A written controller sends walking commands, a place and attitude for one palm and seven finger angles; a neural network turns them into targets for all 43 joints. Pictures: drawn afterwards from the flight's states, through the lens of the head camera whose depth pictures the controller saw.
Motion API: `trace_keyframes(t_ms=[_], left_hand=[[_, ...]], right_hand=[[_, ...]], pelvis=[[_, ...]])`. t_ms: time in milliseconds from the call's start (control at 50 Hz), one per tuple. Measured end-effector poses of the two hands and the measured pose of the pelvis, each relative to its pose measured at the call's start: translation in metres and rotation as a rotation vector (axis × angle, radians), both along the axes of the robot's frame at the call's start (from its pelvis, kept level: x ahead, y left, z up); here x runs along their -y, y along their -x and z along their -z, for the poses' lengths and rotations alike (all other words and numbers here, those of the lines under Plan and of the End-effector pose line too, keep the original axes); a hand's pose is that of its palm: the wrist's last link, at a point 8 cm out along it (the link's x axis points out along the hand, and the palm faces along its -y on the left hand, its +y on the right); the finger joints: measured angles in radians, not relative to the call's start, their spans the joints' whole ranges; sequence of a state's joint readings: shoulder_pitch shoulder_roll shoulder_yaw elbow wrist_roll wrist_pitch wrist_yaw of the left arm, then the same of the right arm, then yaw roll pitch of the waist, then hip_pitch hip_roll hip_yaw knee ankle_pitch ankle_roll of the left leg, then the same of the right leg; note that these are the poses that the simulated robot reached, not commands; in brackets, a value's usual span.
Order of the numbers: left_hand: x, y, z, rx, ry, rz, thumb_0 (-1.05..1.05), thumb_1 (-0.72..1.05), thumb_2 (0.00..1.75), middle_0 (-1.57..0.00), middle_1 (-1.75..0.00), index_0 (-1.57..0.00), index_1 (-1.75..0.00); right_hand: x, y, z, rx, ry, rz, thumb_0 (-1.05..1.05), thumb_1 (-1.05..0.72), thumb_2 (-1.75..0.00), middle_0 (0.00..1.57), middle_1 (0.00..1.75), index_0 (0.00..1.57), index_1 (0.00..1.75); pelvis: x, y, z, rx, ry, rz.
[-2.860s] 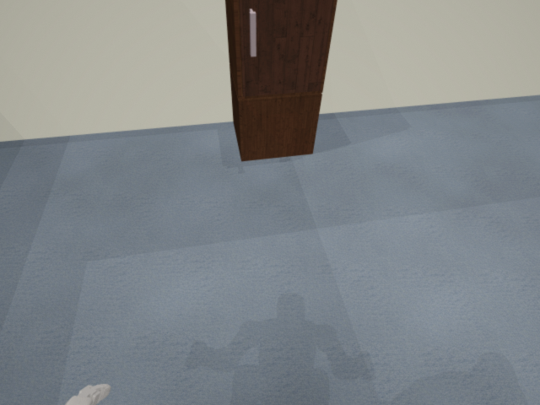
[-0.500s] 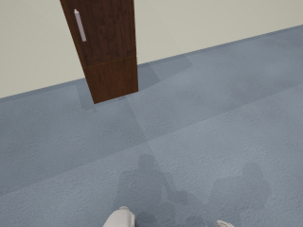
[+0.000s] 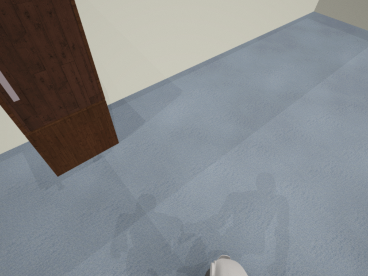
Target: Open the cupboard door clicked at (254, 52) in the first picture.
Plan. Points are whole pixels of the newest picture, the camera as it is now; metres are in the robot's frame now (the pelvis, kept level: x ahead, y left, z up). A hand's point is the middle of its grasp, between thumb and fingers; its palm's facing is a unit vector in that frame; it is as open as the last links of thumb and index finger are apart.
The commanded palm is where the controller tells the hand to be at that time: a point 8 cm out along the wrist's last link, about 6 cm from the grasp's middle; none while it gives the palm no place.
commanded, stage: walk to a spot facing it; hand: left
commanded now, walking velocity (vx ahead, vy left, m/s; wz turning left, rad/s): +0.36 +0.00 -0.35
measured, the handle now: (2, 79) +0.77 +0.70 -0.05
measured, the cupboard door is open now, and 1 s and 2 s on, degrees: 0 0 0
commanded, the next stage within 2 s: turn to face it in 0.30 s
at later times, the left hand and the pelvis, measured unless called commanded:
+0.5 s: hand (133, 247) +0.22 +0.14 -0.17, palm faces +0.02 -0.98 -0.19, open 7.3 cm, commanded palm none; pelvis +0.22 -0.04 +0.00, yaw -2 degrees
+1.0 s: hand (118, 196) +0.36 +0.20 -0.16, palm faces +0.26 -0.94 -0.24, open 7.4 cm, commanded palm none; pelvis +0.30 -0.02 +0.00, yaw +13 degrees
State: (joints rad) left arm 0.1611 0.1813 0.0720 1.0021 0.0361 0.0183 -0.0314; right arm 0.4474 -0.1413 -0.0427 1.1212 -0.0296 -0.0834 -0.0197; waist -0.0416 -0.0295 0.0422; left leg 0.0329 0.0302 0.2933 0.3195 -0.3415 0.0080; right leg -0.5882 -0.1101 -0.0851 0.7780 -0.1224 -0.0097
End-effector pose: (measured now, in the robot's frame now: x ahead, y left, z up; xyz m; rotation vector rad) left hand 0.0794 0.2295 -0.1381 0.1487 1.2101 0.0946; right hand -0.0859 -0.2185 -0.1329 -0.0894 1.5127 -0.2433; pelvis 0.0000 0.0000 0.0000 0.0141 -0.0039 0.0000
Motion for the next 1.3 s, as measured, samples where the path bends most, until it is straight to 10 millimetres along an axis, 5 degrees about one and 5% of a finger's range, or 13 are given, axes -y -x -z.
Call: trace_keyframes(t_ms=[120, 180, 340, 440, 640, 760, 900, 1040, 1140, 1300], left_hand=[[0.037, -0.109, 0.011, 0.067, -0.017, 0.104, 0.01, 0.91, 0.90, -0.19, -0.30, -0.19, -0.30], [0.050, -0.136, 0.011, 0.100, -0.019, 0.090, 0.01, 0.91, 0.90, -0.19, -0.30, -0.20, -0.30], [0.045, -0.145, -0.008, 0.009, -0.072, 0.031, -0.01, 0.94, 0.90, -0.20, -0.30, -0.20, -0.30], [0.043, -0.141, -0.006, -0.075, -0.052, -0.008, 0.00, 0.93, 0.90, -0.20, -0.30, -0.20, -0.30], [0.035, -0.137, 0.033, -0.236, 0.044, -0.166, 0.01, 0.91, 0.90, -0.20, -0.30, -0.20, -0.30], [0.009, -0.177, 0.028, -0.191, 0.022, -0.197, 0.01, 0.91, 0.90, -0.20, -0.30, -0.20, -0.30], [-0.016, -0.237, 0.006, -0.021, -0.038, -0.237, 0.01, 0.91, 0.90, -0.20, -0.30, -0.20, -0.30], [-0.012, -0.270, -0.012, 0.076, -0.099, -0.269, 0.01, 0.91, 0.90, -0.19, -0.30, -0.20, -0.30], [0.010, -0.271, -0.021, 0.133, -0.144, -0.304, 0.01, 0.91, 0.90, -0.20, -0.30, -0.20, -0.30], [0.044, -0.225, -0.034, 0.074, -0.145, -0.413, 0.01, 0.90, 0.90, -0.20, -0.30, -0.20, -0.30]], right_hand=[[-0.006, -0.012, 0.018, -0.142, -0.083, 0.102, 0.00, -0.91, -0.90, 0.20, 0.30, 0.20, 0.29], [0.004, -0.048, 0.024, -0.140, -0.100, 0.112, 0.00, -0.91, -0.90, 0.20, 0.30, 0.20, 0.29], [0.048, -0.226, 0.015, 0.179, -0.031, 0.029, 0.00, -0.91, -0.90, 0.20, 0.30, 0.20, 0.29], [0.067, -0.311, 0.003, 0.282, 0.013, -0.028, 0.01, -0.94, -0.90, 0.20, 0.30, 0.20, 0.29], [0.030, -0.443, 0.004, 0.323, 0.040, -0.221, 0.00, -0.92, -0.90, 0.20, 0.30, 0.20, 0.29], [0.009, -0.466, -0.002, 0.321, 0.038, -0.243, 0.00, -0.92, -0.90, 0.20, 0.30, 0.20, 0.29], [0.018, -0.479, -0.009, 0.280, 0.038, -0.286, -0.01, -0.93, -0.90, 0.21, 0.30, 0.20, 0.30], [0.042, -0.493, -0.003, 0.258, 0.019, -0.320, 0.00, -0.91, -0.90, 0.21, 0.30, 0.20, 0.30], [0.070, -0.508, 0.015, 0.243, -0.006, -0.352, 0.00, -0.91, -0.90, 0.21, 0.30, 0.20, 0.30], [0.082, -0.544, 0.007, 0.233, -0.027, -0.473, 0.00, -0.91, -0.90, 0.20, 0.30, 0.20, 0.29]], pelvis=[[0.028, -0.069, 0.021, -0.004, 0.001, 0.044], [0.040, -0.095, 0.022, 0.011, 0.006, 0.059], [0.052, -0.156, -0.001, 0.011, 0.015, 0.067], [0.047, -0.195, -0.004, 0.008, 0.025, 0.056], [0.015, -0.270, 0.016, 0.020, 0.045, -0.046], [0.004, -0.283, 0.010, 0.026, 0.043, -0.086], [0.008, -0.294, 0.001, 0.002, 0.048, -0.162], [0.032, -0.304, 0.001, -0.019, 0.041, -0.247], [0.057, -0.309, 0.009, -0.018, 0.022, -0.310], [0.073, -0.314, -0.003, 0.003, -0.021, -0.436]])
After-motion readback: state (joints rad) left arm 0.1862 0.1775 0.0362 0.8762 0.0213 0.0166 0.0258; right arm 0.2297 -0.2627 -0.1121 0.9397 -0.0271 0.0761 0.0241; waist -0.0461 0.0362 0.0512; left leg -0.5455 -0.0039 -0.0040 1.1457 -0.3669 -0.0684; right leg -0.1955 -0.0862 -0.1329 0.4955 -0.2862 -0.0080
